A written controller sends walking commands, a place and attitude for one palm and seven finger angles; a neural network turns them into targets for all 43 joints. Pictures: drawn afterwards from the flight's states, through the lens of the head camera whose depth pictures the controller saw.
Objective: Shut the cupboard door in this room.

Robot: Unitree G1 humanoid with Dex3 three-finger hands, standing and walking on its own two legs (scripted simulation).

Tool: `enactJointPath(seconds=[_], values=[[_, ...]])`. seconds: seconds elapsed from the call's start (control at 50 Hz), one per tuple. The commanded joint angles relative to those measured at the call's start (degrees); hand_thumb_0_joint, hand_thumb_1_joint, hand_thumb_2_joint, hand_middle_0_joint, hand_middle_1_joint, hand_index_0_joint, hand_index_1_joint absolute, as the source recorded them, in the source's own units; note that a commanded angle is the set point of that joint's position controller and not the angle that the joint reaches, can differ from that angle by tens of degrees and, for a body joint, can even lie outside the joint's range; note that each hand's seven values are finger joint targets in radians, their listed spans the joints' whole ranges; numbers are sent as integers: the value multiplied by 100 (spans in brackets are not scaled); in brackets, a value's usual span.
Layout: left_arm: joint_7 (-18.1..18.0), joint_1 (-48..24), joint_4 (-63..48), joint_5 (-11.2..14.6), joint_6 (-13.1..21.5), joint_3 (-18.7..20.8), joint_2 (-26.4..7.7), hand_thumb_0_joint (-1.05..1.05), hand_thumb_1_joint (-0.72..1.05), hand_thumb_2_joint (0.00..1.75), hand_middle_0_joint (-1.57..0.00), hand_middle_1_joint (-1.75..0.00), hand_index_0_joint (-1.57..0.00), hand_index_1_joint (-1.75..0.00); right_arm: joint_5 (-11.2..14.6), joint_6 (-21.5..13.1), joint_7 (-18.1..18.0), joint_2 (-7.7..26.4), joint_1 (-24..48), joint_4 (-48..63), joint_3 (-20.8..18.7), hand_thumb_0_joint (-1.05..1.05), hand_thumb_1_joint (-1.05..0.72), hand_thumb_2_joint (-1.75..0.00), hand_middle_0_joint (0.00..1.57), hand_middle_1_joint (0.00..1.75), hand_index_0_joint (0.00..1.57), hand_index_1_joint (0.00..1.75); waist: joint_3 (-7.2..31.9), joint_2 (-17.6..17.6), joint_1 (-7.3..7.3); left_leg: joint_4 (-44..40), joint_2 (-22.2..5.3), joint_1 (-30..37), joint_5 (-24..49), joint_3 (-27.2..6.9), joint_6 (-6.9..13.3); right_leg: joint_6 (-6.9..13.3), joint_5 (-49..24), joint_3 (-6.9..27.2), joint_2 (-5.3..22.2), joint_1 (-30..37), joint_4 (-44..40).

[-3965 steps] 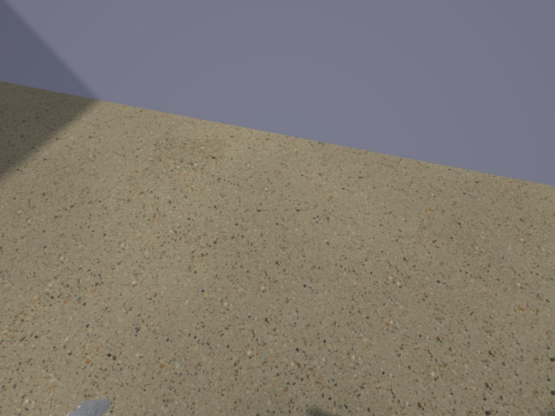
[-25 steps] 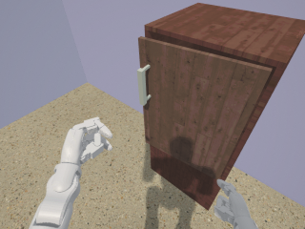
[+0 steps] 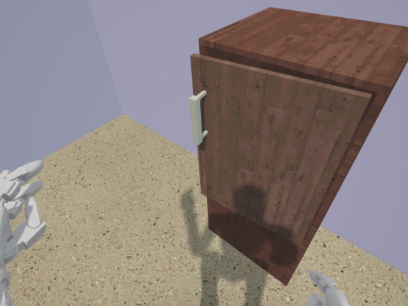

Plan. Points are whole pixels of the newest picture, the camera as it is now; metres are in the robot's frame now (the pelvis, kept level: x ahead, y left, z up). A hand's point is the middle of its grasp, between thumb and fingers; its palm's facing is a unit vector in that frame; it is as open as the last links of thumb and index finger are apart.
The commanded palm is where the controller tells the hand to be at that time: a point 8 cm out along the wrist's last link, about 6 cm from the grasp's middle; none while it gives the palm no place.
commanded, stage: draw the hand back to the body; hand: left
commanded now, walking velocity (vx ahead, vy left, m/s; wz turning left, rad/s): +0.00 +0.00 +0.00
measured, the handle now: (200, 118) +0.61 +0.09 +0.06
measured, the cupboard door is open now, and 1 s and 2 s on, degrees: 6 6 6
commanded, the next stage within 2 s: step back with the hand held close in 0.32 s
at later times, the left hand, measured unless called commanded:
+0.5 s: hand (52, 222) +0.19 +0.26 +0.15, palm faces +0.43 -0.81 -0.40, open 7.4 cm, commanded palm +0.14 +0.29 +0.17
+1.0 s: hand (30, 235) +0.17 +0.28 +0.15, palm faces +0.37 -0.79 -0.48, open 7.4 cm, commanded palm +0.11 +0.31 +0.17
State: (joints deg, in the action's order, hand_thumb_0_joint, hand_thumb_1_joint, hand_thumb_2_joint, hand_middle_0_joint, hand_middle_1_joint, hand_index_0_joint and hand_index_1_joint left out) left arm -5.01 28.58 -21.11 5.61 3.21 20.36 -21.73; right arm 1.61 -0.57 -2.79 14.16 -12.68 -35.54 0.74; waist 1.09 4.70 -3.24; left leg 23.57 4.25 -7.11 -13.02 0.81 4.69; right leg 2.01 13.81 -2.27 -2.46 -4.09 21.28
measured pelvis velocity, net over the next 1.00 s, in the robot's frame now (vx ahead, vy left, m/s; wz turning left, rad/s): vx -0.04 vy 0.02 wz -0.03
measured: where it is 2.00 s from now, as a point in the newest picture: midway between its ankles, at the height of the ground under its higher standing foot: outside the picture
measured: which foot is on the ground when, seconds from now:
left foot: down 0.00-1.00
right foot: down 0.00-1.00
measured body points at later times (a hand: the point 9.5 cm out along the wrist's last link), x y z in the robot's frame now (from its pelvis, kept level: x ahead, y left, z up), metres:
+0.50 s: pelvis +0.00 -0.01 +0.00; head -0.02 -0.03 +0.45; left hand +0.16 +0.30 +0.18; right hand +0.19 -0.22 -0.09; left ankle +0.00 +0.06 -0.74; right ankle -0.02 -0.10 -0.74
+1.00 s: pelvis -0.04 +0.02 -0.01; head -0.03 +0.02 +0.44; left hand +0.14 +0.32 +0.18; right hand +0.12 -0.23 -0.09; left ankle +0.00 +0.06 -0.74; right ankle -0.02 -0.10 -0.74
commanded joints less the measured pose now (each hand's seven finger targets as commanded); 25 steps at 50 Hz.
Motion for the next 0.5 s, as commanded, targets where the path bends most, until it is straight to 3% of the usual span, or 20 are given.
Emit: enactJointPath(seconds=[0.0,0.06,0.1,0.18,0.24,0.28,0.32,0.38,0.42,0.44,0.46,0.48], values=[[-127,-817,-1125,-61,431,331,-774,0,90,90,-20,-30,-20,-30,12,-463,-36,604,940,961,-203,0,-90,-90,20,30,20,30,65,-118,86,-420,-576,63,781,-485,-383,-36,-498,218,255,-439,-327],[-179,-955,-1070,-94,456,371,-842,0,90,90,-20,-30,-20,-30,9,-521,-76,597,925,941,-205,0,-90,-90,20,30,20,30,36,-278,68,-477,-554,20,450,-526,-345,-45,-263,201,244,-481,-315],[-181,-1014,-1231,-87,483,415,-913,0,90,90,-20,-30,-20,-30,5,-552,-84,582,947,939,-197,0,-90,-90,20,30,20,30,250,-122,30,-451,-534,64,573,-498,-337,-23,-335,240,277,-304,-312],[-198,-924,-1253,-75,481,627,-1097,0,90,90,-20,-30,-20,-30,-18,-578,-91,565,978,907,-160,0,-90,-90,20,30,20,30,168,-3,-30,-442,-524,-24,589,-483,-351,-7,-350,257,265,-236,-363],[-180,-864,-1270,-58,475,601,-1006,0,90,90,-20,-30,-20,-30,-24,-588,-81,503,992,928,-128,0,-90,-90,20,30,20,30,119,195,-35,-449,-523,4,672,-467,-369,5,-449,250,268,-241,-341],[-163,-708,-1156,-44,447,666,-1026,0,90,90,-20,-30,-20,-30,-39,-577,-68,524,965,910,-139,0,-90,-90,20,30,20,30,116,7,-49,-428,-536,-29,810,-451,-372,6,-560,249,260,-192,-361],[-133,-732,-1159,-33,432,550,-902,0,90,90,-20,-30,-20,-30,-27,-546,-55,506,970,932,-139,0,-90,-90,20,30,20,30,117,58,-14,-414,-548,33,847,-414,-369,-11,-585,265,267,-253,-353],[-118,-591,-956,-15,382,583,-908,0,90,90,-20,-30,-20,-30,-39,-511,-58,533,971,928,-152,0,-90,-90,20,30,20,30,59,-243,-31,-388,-540,-19,901,-382,-324,-19,-651,272,271,-245,-393],[-107,-719,-1133,-29,399,508,-870,0,90,90,-20,-30,-20,-30,-23,-494,-51,514,976,953,-162,0,-90,-90,20,30,20,30,207,-131,-3,-354,-540,93,961,-358,-320,-28,-709,292,286,-250,-360],[-184,-1377,-1624,-61,659,1176,-1597,0,90,90,-20,-30,-20,-30,34,-426,-73,691,950,1142,-230,0,-90,-90,20,30,20,30,93,25,161,-77,-692,-300,491,-596,-133,-26,-806,884,633,-553,-518],[-173,-837,-1195,-56,710,874,-1184,0,90,90,-20,-30,-20,-30,-12,-383,-108,609,899,1005,-221,0,-90,-90,20,30,20,30,149,-199,207,114,-665,-234,482,-649,-130,46,-799,991,824,-703,-543],[-176,-738,-1232,-67,771,889,-1195,0,90,90,-20,-30,-20,-30,-27,-348,-99,623,883,1003,-237,0,-90,-90,20,30,20,30,255,-255,195,215,-673,-255,683,-673,-155,88,-1131,1002,917,-678,-457]])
